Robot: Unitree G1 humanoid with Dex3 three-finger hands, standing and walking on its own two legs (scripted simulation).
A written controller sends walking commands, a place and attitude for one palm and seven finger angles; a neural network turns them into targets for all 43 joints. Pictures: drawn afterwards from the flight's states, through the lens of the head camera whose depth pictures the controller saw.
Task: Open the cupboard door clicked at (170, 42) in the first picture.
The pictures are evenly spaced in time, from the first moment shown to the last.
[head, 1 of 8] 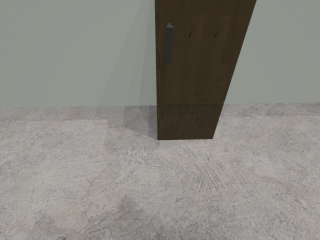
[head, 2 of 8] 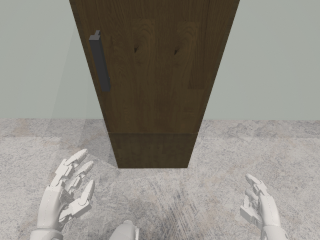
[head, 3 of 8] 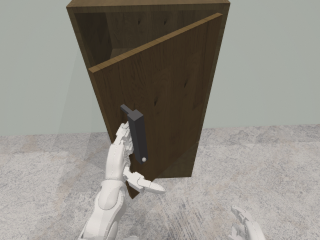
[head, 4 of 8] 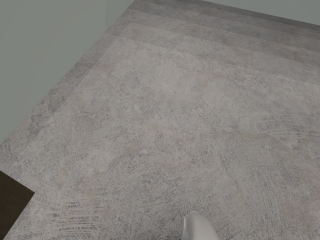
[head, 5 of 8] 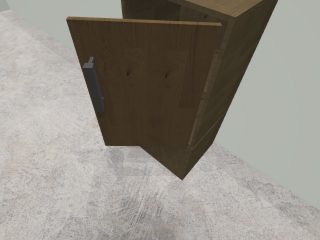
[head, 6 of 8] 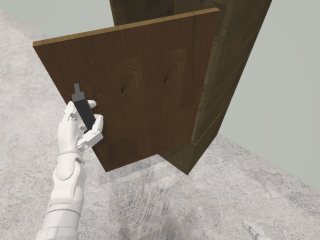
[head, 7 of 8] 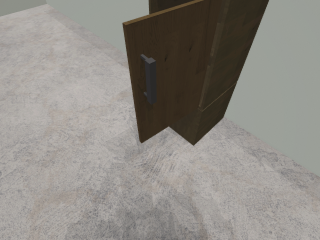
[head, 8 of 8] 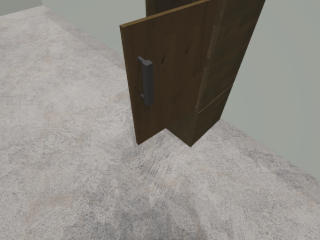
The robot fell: no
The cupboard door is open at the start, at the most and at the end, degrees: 0 84 83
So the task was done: yes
